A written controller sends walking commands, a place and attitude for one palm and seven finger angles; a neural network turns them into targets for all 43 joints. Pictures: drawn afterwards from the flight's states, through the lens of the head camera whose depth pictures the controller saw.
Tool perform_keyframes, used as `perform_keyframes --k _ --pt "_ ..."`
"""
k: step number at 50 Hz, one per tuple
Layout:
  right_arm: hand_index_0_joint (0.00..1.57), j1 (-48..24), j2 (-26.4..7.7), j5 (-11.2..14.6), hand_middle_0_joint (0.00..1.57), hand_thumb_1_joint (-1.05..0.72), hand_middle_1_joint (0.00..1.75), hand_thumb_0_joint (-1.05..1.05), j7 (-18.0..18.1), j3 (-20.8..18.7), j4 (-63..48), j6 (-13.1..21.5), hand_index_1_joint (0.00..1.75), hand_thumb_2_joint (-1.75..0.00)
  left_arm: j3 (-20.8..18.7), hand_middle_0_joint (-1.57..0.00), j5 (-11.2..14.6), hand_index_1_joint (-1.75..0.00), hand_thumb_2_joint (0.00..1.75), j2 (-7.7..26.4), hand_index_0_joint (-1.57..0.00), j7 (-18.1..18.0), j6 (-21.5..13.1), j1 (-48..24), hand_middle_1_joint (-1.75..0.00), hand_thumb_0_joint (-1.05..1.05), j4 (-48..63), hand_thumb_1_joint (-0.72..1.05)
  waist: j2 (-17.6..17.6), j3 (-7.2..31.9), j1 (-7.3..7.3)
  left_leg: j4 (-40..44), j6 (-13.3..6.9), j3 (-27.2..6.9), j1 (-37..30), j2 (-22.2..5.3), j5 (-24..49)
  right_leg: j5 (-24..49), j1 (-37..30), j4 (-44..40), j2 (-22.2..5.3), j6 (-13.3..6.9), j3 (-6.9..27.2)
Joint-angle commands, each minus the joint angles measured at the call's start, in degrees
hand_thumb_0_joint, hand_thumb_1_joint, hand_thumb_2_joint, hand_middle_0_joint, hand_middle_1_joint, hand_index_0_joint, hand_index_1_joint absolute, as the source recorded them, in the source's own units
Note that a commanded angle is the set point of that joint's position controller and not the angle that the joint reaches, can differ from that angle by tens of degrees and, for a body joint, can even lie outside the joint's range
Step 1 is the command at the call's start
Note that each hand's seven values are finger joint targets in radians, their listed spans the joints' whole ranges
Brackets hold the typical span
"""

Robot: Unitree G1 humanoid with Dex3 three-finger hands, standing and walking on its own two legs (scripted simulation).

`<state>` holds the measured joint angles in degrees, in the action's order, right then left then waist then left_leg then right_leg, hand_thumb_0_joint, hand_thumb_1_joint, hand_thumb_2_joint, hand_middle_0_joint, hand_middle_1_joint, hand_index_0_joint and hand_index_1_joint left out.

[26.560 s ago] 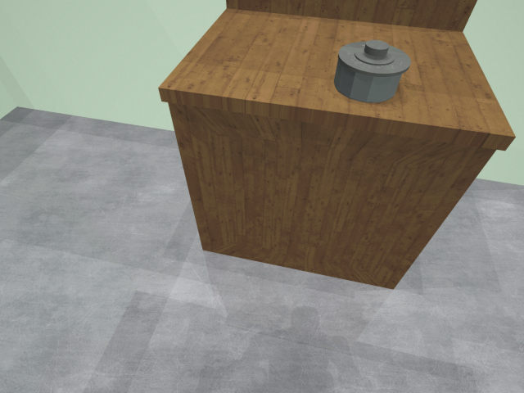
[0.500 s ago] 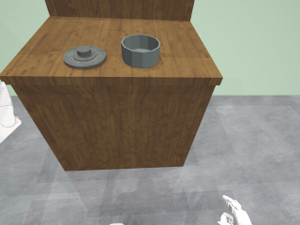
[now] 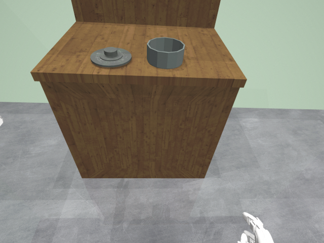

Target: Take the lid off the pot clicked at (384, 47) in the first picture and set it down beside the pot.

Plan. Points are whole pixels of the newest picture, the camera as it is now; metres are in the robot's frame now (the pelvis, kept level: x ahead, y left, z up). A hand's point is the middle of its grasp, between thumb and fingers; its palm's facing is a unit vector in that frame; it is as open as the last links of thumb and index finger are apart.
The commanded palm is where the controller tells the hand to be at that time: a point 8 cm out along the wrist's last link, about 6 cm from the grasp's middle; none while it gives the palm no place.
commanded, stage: stop stepping back and stand still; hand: left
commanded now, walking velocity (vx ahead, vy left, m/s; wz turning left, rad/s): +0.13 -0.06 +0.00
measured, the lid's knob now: (110, 51) +0.81 +0.27 +0.11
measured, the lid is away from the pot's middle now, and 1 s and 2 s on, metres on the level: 0.23 0.23 0.23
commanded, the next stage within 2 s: let the arm hang, fingers relaxed in 0.70 s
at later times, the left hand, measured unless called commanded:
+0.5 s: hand out of the picture +0.07 +0.19 -0.17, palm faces +0.10 -0.98 -0.18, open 7.3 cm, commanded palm none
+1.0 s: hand out of the picture +0.03 +0.19 -0.16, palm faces +0.08 -0.97 -0.22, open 7.4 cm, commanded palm none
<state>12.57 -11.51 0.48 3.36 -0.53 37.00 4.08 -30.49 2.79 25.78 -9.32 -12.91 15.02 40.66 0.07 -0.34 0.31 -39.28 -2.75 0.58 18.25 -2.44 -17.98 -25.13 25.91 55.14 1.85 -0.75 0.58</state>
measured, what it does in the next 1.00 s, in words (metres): steps on the spot: right foot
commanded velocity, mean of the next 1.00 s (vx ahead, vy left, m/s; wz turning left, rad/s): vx -0.02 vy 0.00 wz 0.00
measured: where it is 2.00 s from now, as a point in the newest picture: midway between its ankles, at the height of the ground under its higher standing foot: outside the picture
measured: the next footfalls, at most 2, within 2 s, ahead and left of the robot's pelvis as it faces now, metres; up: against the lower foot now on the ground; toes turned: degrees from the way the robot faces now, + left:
right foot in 0.18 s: +0.06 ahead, -0.13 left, +0.00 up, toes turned +3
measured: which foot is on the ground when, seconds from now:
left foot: down 0.00-1.00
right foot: up 0.00-0.16, down 0.18-1.00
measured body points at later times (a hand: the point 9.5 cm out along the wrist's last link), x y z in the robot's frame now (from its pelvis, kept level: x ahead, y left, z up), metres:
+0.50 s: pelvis +0.02 +0.01 +0.00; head +0.03 +0.02 +0.45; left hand +0.06 +0.24 -0.15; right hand +0.11 -0.26 -0.12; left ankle +0.00 +0.13 -0.72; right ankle +0.02 -0.13 -0.72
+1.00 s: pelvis +0.02 +0.01 +0.02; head +0.04 +0.00 +0.47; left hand +0.02 +0.24 -0.14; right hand +0.03 -0.21 -0.15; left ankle +0.00 +0.13 -0.72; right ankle +0.02 -0.13 -0.72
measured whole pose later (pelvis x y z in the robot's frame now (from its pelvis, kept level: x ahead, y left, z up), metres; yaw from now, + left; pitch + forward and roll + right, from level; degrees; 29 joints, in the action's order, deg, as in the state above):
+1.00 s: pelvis +0.02 +0.01 +0.02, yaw +4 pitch -1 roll +0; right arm 15.7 -8.1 -0.6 1.5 -2.4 61.4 -1.8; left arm -0.4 -0.7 8.9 -2.3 0.0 13.4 -63.1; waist 1.3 -3.8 1.0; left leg -27.7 0.5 5.6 11.1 -3.4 -15.5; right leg -15.4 10.3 26.5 -2.3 1.9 -0.4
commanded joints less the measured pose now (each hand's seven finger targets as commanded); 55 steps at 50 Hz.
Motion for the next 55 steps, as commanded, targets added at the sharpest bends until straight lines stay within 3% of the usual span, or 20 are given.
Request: perform_keyframes --k 1,4,5,6,7,8,9,10,11,13,15,18,19,21,22,25,27,38,46,55 --pt "0.20 -8.3 -6.5 1.5 0.20 -0.90 0.30 0.00 -1.8 -2.4 -9.4 4.0 0.30 -0.90 -3.4 -0.20 0.7 -0.30 0.90 10.1 -0.20 0.0 -0.2 -6.9 -0.30 0.00 1.1 0.90 10.5 -3.1 -0.06 28.8 -7.5 -18.7 9.7 -13.2 -26.3 1.1 4.8 13.6 -1.4 0.1 1.6" --pt "0.20 -8.1 -5.3 1.1 0.20 -0.90 0.30 0.00 -1.4 -1.4 -10.6 4.4 0.30 -0.90 -3.1 -0.20 1.3 -0.30 0.90 10.1 -0.20 0.0 -0.1 -0.6 -0.30 0.00 6.2 0.90 13.6 1.3 -0.65 28.1 -3.7 -10.9 10.2 -10.3 -22.2 -1.5 -11.4 -11.5 -0.9 -0.7 -4.6" --pt "0.20 -8.7 -5.3 1.0 0.20 -0.90 0.30 0.00 -1.2 -1.2 -11.4 4.1 0.30 -0.90 -3.4 -0.20 1.4 -0.30 0.90 11.0 -0.20 -0.1 0.2 1.0 -0.30 0.00 9.2 0.90 12.1 4.4 -0.83 24.4 -2.1 -8.2 10.6 -9.3 -21.9 -2.3 -19.7 -19.5 0.1 -0.7 -5.8" --pt "0.20 -8.6 -5.4 0.7 0.20 -0.90 0.30 0.00 -0.9 -1.4 -12.2 3.9 0.30 -0.90 -3.9 -0.20 0.9 -0.30 0.90 11.8 -0.20 -0.1 0.1 1.8 -0.30 0.00 12.3 0.90 7.0 5.9 -0.98 16.7 -0.5 -4.1 11.8 -6.0 -19.4 -1.5 -25.0 -28.9 -0.5 -0.9 -3.5" --pt "0.20 -7.6 -4.9 0.3 0.20 -0.90 0.30 0.00 -0.9 -1.4 -12.5 3.5 0.30 -0.90 -4.8 -0.20 0.5 -0.30 0.90 13.0 -0.20 -0.2 0.0 4.9 -0.30 0.00 11.9 0.90 -2.8 4.5 -0.59 2.2 0.4 -0.3 15.3 -1.1 -12.3 -2.8 -24.6 -36.8 -7.0 -4.7 9.2" --pt "0.20 -7.7 -5.5 0.1 0.20 -0.90 0.30 0.00 -1.0 -2.0 -12.2 3.3 0.30 -0.90 -5.4 -0.20 0.9 -0.30 0.90 14.6 -0.20 0.2 -0.8 1.4 -0.30 0.00 15.9 0.90 -11.2 4.2 0.20 -12.9 2.1 1.5 16.6 2.8 -6.3 -0.7 -20.3 -45.6 -19.0 -10.2 29.6" --pt "0.20 -5.9 -6.4 -1.0 0.20 -0.90 0.30 0.00 -1.0 -1.9 -10.2 3.6 0.30 -0.90 -9.7 -0.20 0.9 -0.30 0.90 19.0 -0.20 0.0 -2.7 -2.0 -0.30 0.00 16.6 0.90 -6.8 4.7 0.56 -18.8 2.7 -0.2 13.1 1.8 -6.0 14.9 -16.4 -44.7 -21.4 -11.1 29.2" --pt "0.20 -10.0 -13.6 2.8 0.20 -0.90 0.30 0.00 -3.9 -4.9 -2.3 7.0 0.30 -0.90 20.9 -0.20 -3.8 -0.30 0.90 -0.8 -0.20 7.4 7.8 2.0 -0.30 0.00 -39.0 0.90 -7.2 5.0 3.44 -21.2 2.3 -0.8 14.0 -5.7 -13.4 22.8 -9.2 -33.8 -27.2 -10.0 14.1" --pt "0.20 -2.4 -12.9 0.5 0.20 -0.90 0.30 0.00 -4.2 -6.3 2.9 4.4 0.30 -0.90 20.6 -0.20 -6.3 -0.30 0.90 -2.7 -0.20 8.6 11.8 4.1 -0.30 0.00 -43.3 0.90 -7.9 7.2 3.52 -15.9 4.1 -1.8 7.7 -4.2 -12.9 12.4 -2.6 -31.6 -20.8 -9.6 13.7" --pt "0.20 3.7 -8.4 -0.2 0.20 -0.90 0.30 0.00 -5.0 -4.0 2.9 -0.6 0.30 -0.90 22.4 -0.20 -5.7 -0.30 0.90 -5.7 -0.20 8.6 12.7 3.4 -0.30 0.00 -47.3 0.90 -12.9 3.6 2.98 -6.3 3.1 1.5 5.2 0.0 -5.0 8.0 -1.8 -26.7 -15.3 -6.8 5.6" --pt "0.20 3.1 -9.1 -1.3 0.20 -0.90 0.30 0.00 -5.3 -3.9 1.6 -2.8 0.30 -0.90 24.1 -0.20 -5.2 -0.30 0.90 -4.7 -0.20 8.7 13.0 3.0 -0.30 0.00 -53.5 0.90 -15.9 0.7 1.99 -0.5 1.2 0.0 3.1 1.1 -0.3 9.1 -1.3 -25.5 -13.4 -4.3 4.6" --pt "0.20 2.0 -10.2 -2.5 0.20 -0.90 0.30 0.00 -4.4 -4.1 1.7 -3.6 0.30 -0.90 25.4 -0.20 -4.8 -0.30 0.90 -3.8 -0.20 8.4 13.4 -0.5 -0.30 0.00 -63.3 0.90 -15.8 -2.0 1.57 2.7 -0.3 -1.9 1.4 -1.1 9.2 16.3 -3.4 -25.4 -9.8 -2.4 4.1" --pt "0.20 2.5 -10.5 -2.5 0.20 -0.90 0.30 0.00 -3.9 -3.9 2.6 -3.4 0.30 -0.90 25.5 -0.20 -4.5 -0.30 0.90 -3.8 -0.20 8.4 13.3 -1.1 -0.30 0.00 -66.5 0.90 -14.1 -0.3 1.49 3.4 -0.3 -1.9 -0.9 -1.8 15.4 21.6 -5.8 -23.9 -8.7 -1.9 3.9" --pt "0.20 3.1 -11.1 -2.3 0.20 -0.90 0.30 0.00 -3.4 -3.4 5.7 -3.1 0.30 -0.90 26.1 -0.20 -3.5 -0.30 0.90 -4.1 -0.20 8.6 13.5 -2.0 -0.30 0.00 -74.2 0.90 3.5 1.3 1.25 9.0 -1.3 -5.0 -4.0 -5.3 26.8 22.8 -8.2 -18.5 -6.1 0.2 -0.7" --pt "0.20 2.3 -11.3 -2.2 0.20 -0.90 0.30 0.00 -3.0 -3.1 6.6 -3.3 0.30 -0.90 26.6 -0.20 -3.1 -0.30 0.90 -4.0 -0.20 8.5 13.5 -1.5 -0.30 0.00 -77.7 0.90 9.5 0.7 0.64 11.4 -1.7 -5.7 -3.3 -6.5 29.3 21.0 -9.6 -18.5 -5.0 0.7 -1.1" --pt "0.20 2.9 -9.9 -1.5 0.20 -0.90 0.30 0.00 -1.9 -2.5 10.3 -3.7 0.30 -0.90 27.4 -0.20 -2.6 -0.30 0.90 -4.7 -0.20 8.5 13.2 1.6 -0.30 0.00 -87.7 0.90 9.3 4.5 0.44 11.2 -0.4 -2.0 -7.4 -6.0 28.5 23.8 -14.9 -23.4 -5.2 0.1 -0.5" --pt "0.20 3.2 -8.6 -1.4 0.20 -0.90 0.30 0.00 -1.3 -2.6 11.9 -4.2 0.30 -0.90 27.4 -0.20 -2.6 -0.30 0.90 -5.9 -0.20 8.4 13.4 2.7 -0.30 0.00 -91.5 0.90 12.0 3.9 0.56 12.3 -0.3 -2.0 -9.0 -6.4 25.6 23.6 -14.3 -25.8 -5.2 -0.1 -0.5" --pt "0.20 7.8 -4.0 -0.9 0.20 -0.90 0.30 0.00 -1.6 -2.7 20.0 -5.2 0.30 -0.90 29.7 -0.20 -3.0 -0.30 0.90 -9.4 -0.20 7.4 13.0 4.1 -0.30 0.00 -101.9 0.90 1.8 -1.8 1.00 17.3 0.3 -0.9 -7.7 -5.4 5.3 16.0 -12.9 -33.3 -6.1 -0.5 0.1" --pt "0.20 7.7 -2.2 -1.0 0.20 -0.90 0.30 0.00 -1.8 -2.8 22.3 -4.9 0.30 -0.90 29.3 -0.20 -3.2 -0.30 0.90 -10.5 -0.20 6.8 12.6 3.1 -0.30 0.00 -102.7 0.90 -2.9 -3.3 0.64 17.0 0.6 0.6 -7.9 -4.6 8.4 18.7 -13.1 -33.1 -6.5 -0.4 0.9" --pt "0.20 7.5 -1.2 -1.3 0.20 -0.90 0.30 0.00 -1.8 -2.9 22.9 -4.5 0.30 -0.90 28.3 -0.20 -3.2 -0.30 0.90 -10.3 -0.20 6.9 12.4 0.9 -0.30 0.00 -101.4 0.90 0.2 -3.8 0.34 17.2 0.8 1.5 -7.5 -4.3 9.4 20.4 -13.9 -32.8 -6.4 -0.7 1.5"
